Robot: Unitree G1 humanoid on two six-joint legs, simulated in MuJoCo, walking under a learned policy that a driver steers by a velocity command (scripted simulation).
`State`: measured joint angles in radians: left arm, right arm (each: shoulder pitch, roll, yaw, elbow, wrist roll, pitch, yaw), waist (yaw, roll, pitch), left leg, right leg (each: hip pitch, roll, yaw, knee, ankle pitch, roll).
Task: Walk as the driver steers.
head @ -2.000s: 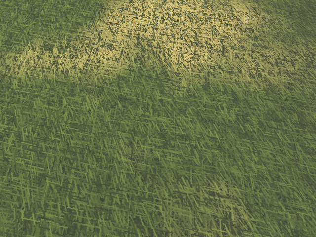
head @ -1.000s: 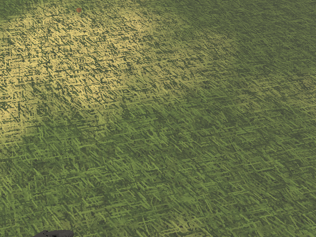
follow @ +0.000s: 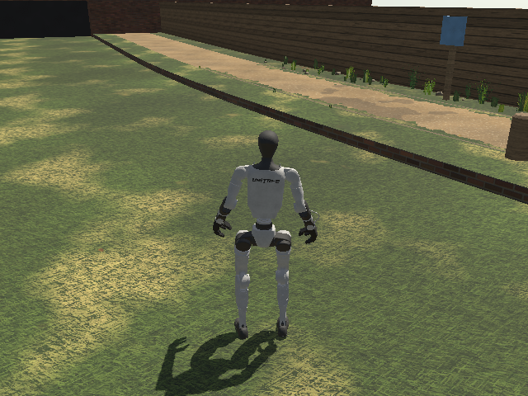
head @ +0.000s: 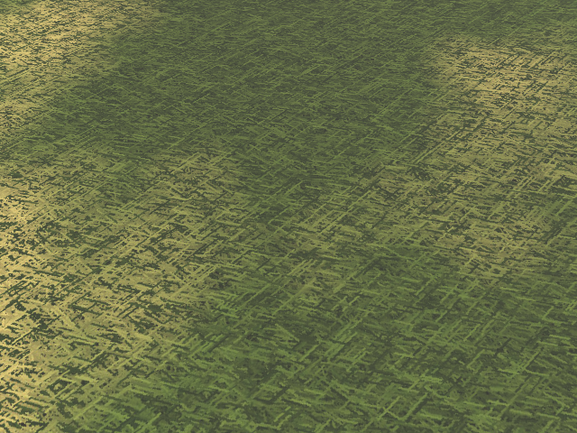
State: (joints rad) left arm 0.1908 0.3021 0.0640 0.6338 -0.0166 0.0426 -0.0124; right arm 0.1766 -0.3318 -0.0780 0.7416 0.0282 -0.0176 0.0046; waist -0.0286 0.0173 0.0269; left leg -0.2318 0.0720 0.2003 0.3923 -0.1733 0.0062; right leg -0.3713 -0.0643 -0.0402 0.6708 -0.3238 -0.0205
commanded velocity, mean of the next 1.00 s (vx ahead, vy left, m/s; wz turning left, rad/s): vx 0.11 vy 0.00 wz -0.60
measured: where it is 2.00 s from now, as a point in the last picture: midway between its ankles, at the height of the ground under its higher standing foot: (507, 423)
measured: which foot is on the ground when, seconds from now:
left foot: down 0.00-0.04, up 0.06-0.42, down 0.44-0.88, up 0.90-1.00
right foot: up 0.00-0.02, down 0.04-0.46, up 0.48-0.86, down 0.88-1.00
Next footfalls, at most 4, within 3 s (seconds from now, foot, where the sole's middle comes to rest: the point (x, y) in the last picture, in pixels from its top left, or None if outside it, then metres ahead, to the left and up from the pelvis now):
0.04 right None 0.05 -0.12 -0.78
0.44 left None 0.27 0.05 -0.78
0.88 right None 0.12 -0.17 -0.78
1.36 left None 0.45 -0.15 -0.78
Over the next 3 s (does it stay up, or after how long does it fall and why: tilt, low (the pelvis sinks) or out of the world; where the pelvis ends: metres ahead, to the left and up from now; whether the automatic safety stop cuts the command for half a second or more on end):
stays up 0.51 -0.63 0.01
